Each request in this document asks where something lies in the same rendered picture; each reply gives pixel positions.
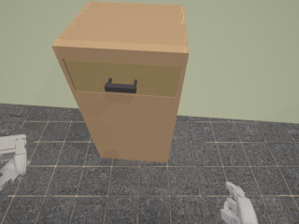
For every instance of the handle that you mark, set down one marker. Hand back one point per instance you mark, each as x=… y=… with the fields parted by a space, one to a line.
x=116 y=87

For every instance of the robot right hand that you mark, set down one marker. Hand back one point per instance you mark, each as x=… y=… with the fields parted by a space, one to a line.
x=239 y=211

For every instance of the cabinet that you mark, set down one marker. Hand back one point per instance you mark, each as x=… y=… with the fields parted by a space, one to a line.
x=124 y=126

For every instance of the robot left hand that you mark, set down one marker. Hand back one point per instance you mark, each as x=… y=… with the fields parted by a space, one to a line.
x=14 y=155

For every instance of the drawer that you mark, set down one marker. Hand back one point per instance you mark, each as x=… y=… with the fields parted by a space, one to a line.
x=151 y=79

